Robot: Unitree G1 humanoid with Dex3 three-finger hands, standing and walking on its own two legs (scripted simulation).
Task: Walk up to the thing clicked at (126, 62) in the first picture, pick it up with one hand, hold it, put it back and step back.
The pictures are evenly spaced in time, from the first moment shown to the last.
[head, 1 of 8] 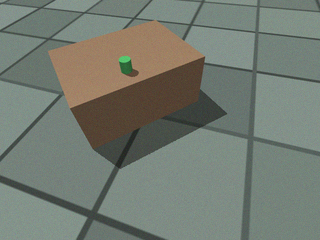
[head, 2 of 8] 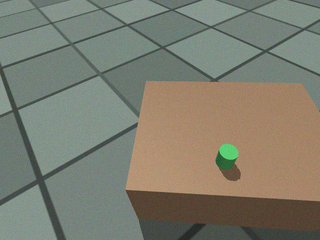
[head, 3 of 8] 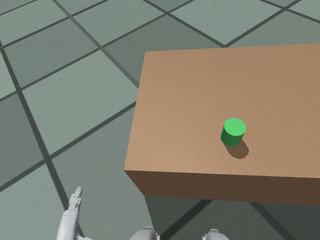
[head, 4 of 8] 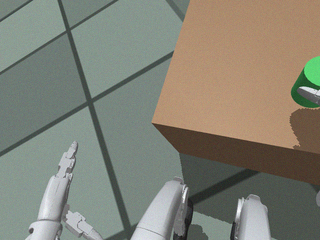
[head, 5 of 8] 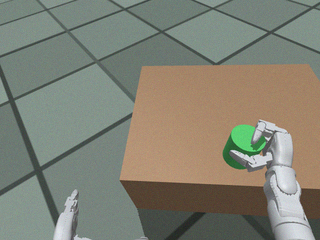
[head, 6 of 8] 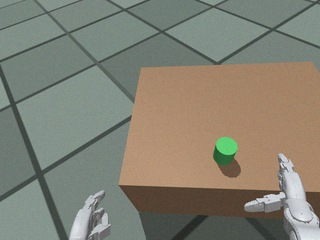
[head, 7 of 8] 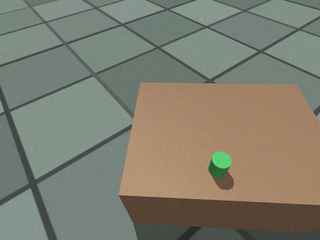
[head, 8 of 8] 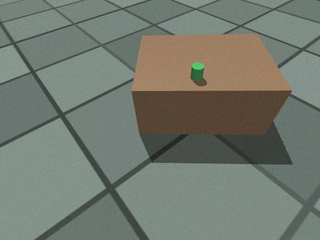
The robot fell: no
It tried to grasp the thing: yes
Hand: right
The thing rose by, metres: 0.28
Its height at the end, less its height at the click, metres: +0.00
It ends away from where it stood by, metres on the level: 0.02
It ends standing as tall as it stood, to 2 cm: yes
